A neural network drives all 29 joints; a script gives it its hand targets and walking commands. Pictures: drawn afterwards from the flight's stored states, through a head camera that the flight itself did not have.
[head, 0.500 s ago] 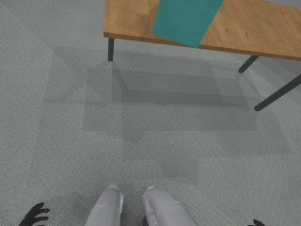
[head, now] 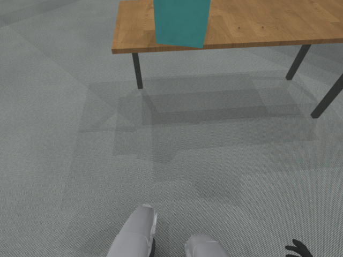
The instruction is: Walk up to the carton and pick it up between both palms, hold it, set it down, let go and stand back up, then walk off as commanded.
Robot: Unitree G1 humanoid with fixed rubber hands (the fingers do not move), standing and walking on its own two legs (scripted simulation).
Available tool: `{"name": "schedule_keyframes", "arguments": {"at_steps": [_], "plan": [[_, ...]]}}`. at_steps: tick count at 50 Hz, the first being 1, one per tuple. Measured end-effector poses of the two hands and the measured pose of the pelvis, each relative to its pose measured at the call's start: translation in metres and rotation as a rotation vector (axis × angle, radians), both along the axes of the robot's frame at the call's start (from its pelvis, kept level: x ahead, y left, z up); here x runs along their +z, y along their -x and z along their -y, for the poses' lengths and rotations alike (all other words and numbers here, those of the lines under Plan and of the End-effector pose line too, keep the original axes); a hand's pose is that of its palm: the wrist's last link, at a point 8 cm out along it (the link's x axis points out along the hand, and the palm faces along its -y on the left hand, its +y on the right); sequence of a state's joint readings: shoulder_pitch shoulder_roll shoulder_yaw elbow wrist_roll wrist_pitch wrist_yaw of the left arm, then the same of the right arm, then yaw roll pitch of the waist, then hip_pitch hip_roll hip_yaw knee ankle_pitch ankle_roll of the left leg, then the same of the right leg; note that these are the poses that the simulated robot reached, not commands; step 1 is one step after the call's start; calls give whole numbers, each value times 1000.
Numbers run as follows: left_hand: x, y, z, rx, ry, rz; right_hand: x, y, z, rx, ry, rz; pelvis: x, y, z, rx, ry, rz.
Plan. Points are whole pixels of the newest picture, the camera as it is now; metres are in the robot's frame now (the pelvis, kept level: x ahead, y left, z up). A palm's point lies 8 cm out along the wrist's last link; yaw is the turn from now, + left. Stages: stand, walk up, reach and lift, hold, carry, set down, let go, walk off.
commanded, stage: walk off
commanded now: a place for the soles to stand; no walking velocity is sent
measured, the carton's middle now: (184, 1) +1.09 -0.09 +0.09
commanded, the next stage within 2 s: stand in 0.42 s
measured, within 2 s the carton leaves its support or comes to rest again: neither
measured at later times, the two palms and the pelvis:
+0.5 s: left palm out of the picture +0.06 +0.33 -0.11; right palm out of the picture -0.03 -0.30 -0.06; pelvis -0.01 +0.03 +0.02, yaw +1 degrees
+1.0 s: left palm (30, 253) +0.14 +0.34 -0.11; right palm (284, 231) +0.16 -0.26 -0.06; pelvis +0.08 +0.04 +0.02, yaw +2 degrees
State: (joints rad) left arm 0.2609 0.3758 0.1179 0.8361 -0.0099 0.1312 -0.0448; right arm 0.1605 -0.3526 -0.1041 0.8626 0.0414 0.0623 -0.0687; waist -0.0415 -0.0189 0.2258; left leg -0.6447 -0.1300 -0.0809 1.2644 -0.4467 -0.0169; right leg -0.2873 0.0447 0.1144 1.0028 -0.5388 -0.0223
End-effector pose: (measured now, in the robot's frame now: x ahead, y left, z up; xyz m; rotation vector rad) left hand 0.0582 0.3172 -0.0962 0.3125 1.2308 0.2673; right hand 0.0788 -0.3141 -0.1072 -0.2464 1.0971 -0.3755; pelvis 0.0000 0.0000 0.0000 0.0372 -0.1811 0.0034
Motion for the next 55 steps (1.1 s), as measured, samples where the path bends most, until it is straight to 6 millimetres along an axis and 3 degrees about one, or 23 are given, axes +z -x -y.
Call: {"name": "schedule_keyframes", "arguments": {"at_steps": [8, 16, 18, 23, 27, 31, 37, 42, 47, 55], "plan": [[18, 20, 8, -25, -25, 50, -4, 58, 8, 13, -53, -69, 8, 26, 8, 4, -7, -12], [1, 35, -12, -13, 23, 59, 11, 98, -5, 38, -1, -132, 6, 37, -16, 25, 34, -27], [-2, 33, -17, -7, 41, 60, 19, 105, -13, 46, 11, -139, 9, 34, -23, 26, 42, -27], [-9, 8, -19, -23, 80, 74, 42, 113, -19, 46, 60, -186, 16, 16, -30, 16, 67, -40], [-20, -13, -12, -26, 97, 63, 51, 99, -16, 45, 99, -214, 15, -2, -28, 14, 63, -62], [-27, -34, -6, -31, 95, 37, 46, 75, -11, 53, 108, -238, 10, -25, -23, 14, 57, -93], [-16, -55, -8, -41, 70, 63, 47, 0, -14, 97, 111, -147, 17, -45, -24, 21, 59, -119], [-19, -60, -23, -36, 58, 56, 43, -57, -35, 153, 90, -27, 13, -54, -37, 26, 74, -124], [-11, -77, -25, -30, 62, 59, 49, -79, -53, 202, 54, -15, 22, -68, -40, 25, 77, -141], [-5, -97, -11, -33, 37, 59, 38, -97, -37, 200, 37, -17, 20, -86, -22, 27, 51, -150]]}}
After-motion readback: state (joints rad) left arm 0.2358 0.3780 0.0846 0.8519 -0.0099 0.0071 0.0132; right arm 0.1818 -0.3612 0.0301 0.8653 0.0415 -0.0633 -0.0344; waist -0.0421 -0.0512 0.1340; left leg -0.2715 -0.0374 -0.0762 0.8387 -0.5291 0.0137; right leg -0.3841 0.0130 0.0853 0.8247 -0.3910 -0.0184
